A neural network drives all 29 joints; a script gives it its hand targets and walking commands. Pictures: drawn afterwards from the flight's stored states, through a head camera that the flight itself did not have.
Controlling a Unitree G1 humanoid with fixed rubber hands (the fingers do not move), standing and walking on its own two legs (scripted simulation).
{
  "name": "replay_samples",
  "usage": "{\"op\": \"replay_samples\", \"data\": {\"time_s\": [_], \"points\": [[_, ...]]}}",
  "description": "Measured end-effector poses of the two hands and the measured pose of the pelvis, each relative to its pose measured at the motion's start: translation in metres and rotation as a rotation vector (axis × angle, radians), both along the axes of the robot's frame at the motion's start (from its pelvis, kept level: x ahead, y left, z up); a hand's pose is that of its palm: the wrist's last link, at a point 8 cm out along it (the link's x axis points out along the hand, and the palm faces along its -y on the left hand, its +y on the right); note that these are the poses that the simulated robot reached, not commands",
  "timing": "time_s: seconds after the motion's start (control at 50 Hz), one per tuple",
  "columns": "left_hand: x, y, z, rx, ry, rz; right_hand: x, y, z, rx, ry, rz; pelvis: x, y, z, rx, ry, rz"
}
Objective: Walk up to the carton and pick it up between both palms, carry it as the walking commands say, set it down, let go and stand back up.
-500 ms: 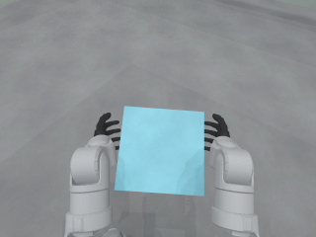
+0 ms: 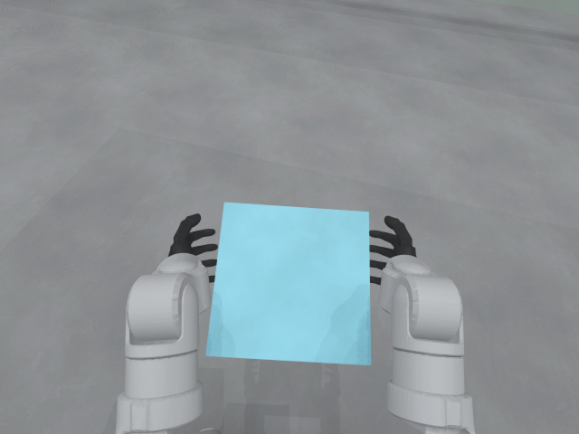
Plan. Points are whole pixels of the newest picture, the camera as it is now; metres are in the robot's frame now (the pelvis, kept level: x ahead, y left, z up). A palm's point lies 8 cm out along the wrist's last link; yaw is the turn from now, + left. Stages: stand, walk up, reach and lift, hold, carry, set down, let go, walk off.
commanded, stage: carry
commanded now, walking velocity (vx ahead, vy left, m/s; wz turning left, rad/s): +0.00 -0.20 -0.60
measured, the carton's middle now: (289, 287) +0.33 +0.04 -0.02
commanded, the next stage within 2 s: none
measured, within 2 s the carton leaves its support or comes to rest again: neither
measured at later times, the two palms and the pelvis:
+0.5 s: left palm (369, 389) +0.18 -0.06 +0.08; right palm out of the picture +0.12 -0.32 +0.08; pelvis -0.14 -0.12 +0.00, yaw -17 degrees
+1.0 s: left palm out of the picture +0.01 -0.25 +0.06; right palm out of the picture -0.13 -0.48 +0.08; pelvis -0.31 -0.20 +0.00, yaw -33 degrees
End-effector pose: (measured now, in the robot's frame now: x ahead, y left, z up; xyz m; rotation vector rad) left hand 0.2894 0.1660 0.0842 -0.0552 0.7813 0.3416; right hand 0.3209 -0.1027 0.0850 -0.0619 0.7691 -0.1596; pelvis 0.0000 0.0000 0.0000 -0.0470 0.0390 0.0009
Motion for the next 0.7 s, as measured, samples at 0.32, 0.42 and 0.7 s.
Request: {"op": "replay_samples", "data": {"time_s": [0.32,0.42,0.7], "points": [[-0.054,-0.187,-0.035,-0.05,0.047,-0.35,-0.146,-0.181,-0.019,-0.044,0.04,-0.365,-0.097,-0.085,-0.014,0.036,0.003,-0.163],[-0.091,-0.206,-0.027,-0.028,0.064,-0.372,-0.179,-0.201,-0.01,-0.03,0.058,-0.368,-0.124,-0.103,-0.003,0.015,-0.019,-0.24],[-0.17,-0.339,-0.008,0.028,0.022,-0.49,-0.297,-0.323,-0.015,0.026,0.015,-0.485,-0.21,-0.184,-0.007,0.025,-0.014,-0.396]]}}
